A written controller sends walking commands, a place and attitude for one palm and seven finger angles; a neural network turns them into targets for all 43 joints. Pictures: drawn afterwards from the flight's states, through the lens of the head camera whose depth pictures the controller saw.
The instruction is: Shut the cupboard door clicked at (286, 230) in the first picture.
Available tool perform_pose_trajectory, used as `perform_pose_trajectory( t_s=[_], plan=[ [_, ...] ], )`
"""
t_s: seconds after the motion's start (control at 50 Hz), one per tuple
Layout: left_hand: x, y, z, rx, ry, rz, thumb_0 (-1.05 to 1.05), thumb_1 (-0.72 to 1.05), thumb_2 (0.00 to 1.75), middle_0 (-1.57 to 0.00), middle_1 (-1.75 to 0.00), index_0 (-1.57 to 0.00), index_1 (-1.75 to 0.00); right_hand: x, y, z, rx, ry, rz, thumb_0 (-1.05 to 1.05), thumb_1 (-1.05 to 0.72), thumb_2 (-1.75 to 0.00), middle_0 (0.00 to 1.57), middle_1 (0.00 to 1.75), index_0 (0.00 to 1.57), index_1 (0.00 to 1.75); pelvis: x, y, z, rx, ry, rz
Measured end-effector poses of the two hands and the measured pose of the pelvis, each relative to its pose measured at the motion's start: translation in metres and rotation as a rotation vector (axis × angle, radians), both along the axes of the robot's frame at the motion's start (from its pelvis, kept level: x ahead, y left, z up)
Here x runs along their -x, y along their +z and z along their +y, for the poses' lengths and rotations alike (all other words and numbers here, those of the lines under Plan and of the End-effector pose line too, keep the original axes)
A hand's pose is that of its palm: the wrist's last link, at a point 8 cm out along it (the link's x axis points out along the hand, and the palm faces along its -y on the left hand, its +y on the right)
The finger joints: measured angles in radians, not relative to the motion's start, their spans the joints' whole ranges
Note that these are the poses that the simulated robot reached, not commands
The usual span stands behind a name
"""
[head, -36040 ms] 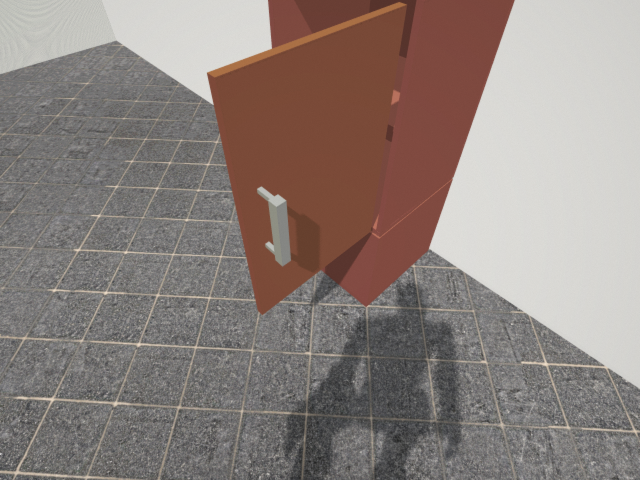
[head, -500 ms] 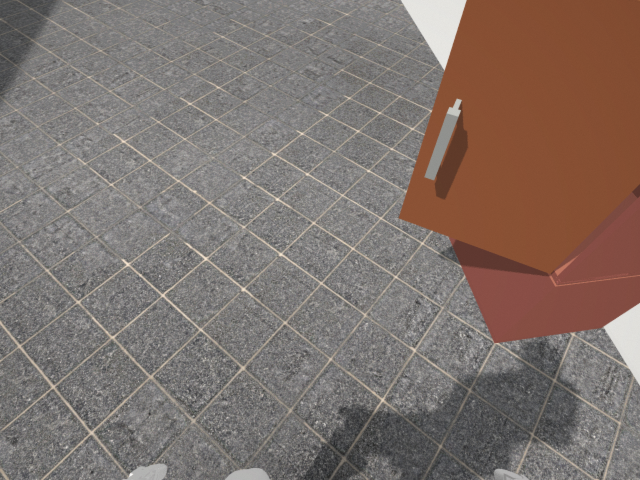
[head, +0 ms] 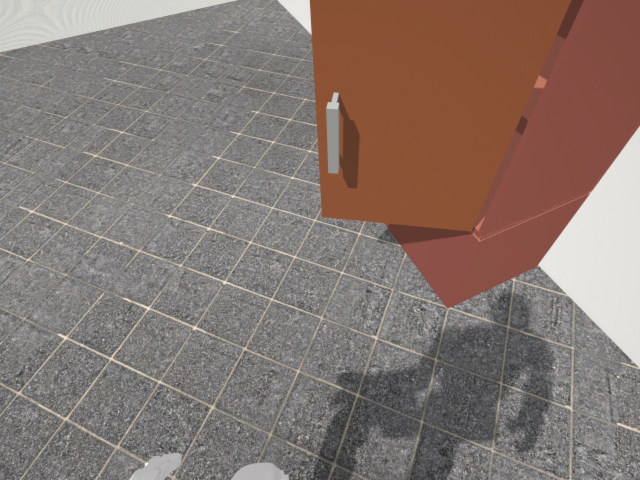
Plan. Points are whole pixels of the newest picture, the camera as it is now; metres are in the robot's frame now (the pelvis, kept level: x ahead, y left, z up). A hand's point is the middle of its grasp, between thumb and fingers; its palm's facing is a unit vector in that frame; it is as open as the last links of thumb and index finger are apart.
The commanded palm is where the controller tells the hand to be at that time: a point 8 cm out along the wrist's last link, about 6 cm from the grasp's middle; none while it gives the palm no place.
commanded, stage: turn to face it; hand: left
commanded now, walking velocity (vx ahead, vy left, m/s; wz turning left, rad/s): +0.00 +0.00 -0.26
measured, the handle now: (334, 134) +0.75 +0.00 -0.04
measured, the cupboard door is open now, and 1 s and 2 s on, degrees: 56 56 56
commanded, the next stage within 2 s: take the last steps up to it in 0.02 s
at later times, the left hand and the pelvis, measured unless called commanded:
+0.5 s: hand (201, 475) +0.15 +0.19 -0.16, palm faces -0.15 -0.97 -0.17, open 7.4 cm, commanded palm none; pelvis +0.06 +0.00 +0.02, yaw -9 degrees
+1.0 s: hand (278, 415) +0.24 +0.09 -0.19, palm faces -0.09 -0.98 -0.15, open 7.3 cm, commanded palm none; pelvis +0.22 -0.08 +0.00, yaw -8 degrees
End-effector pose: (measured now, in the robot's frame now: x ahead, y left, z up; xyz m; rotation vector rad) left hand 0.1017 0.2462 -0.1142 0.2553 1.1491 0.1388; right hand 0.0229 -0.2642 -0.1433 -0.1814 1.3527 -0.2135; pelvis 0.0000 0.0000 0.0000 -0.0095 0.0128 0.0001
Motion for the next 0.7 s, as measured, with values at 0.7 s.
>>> perform_pose_trajectory(
  t_s=[0.7],
  plan=[
    [-0.146,-0.020,-0.088,0.062,-0.176,0.020,0.01,0.91,0.90,-0.20,-0.30,-0.19,-0.30,0.038,0.002,-0.012,-0.081,-0.262,0.229,0.00,-0.90,-0.90,0.20,0.30,0.20,0.30,-0.115,-0.006,-0.063,0.004,-0.168,-0.004]
  ],
)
